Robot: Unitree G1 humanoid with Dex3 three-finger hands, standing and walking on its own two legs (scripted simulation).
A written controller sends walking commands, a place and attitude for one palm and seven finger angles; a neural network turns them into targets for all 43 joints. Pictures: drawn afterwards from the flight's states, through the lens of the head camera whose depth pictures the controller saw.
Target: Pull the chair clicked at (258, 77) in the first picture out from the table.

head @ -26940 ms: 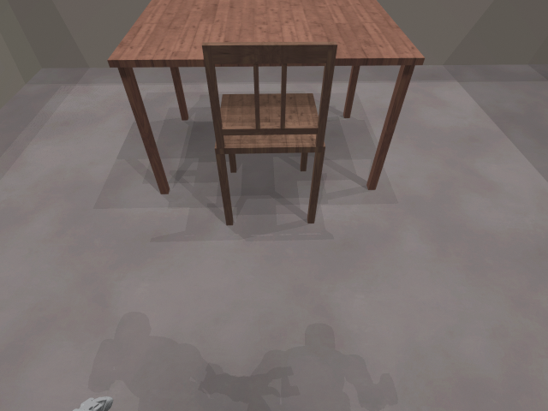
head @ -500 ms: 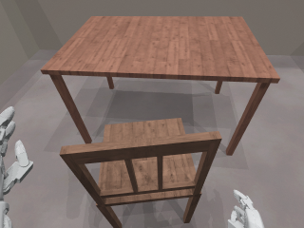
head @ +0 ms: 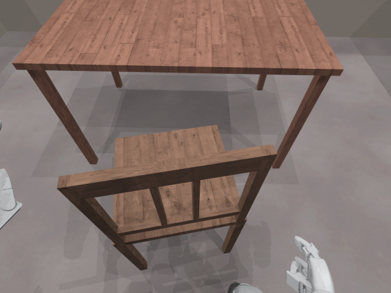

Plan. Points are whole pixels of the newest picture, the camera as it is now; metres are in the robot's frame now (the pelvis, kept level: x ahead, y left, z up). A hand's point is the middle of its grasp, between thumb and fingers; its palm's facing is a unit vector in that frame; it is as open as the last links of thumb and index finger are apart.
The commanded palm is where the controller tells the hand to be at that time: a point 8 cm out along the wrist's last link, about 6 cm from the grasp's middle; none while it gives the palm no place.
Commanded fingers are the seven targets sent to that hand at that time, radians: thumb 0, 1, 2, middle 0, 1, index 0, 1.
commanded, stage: step back with the hand held close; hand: left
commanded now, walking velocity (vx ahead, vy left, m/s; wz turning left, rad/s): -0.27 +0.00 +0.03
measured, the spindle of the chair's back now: (159, 205) +0.32 +0.11 -0.09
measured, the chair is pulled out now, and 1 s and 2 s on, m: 0.31 0.31 0.31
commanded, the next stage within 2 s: stop stepping back and stand still in 1.70 s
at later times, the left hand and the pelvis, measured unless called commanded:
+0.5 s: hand out of the picture +0.14 +0.25 +0.18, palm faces +0.48 -0.69 -0.53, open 7.4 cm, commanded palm +0.07 +0.28 +0.18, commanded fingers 0.00 0.90 0.90 -0.20 -0.30 -0.20 -0.30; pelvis -0.06 -0.02 -0.01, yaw +1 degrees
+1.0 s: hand out of the picture +0.09 +0.26 +0.18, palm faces +0.60 -0.60 -0.53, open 7.4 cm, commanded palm +0.01 +0.29 +0.18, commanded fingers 0.00 0.90 0.90 -0.20 -0.30 -0.20 -0.30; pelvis -0.08 -0.03 -0.02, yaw +10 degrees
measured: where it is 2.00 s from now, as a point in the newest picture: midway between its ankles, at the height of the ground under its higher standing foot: outside the picture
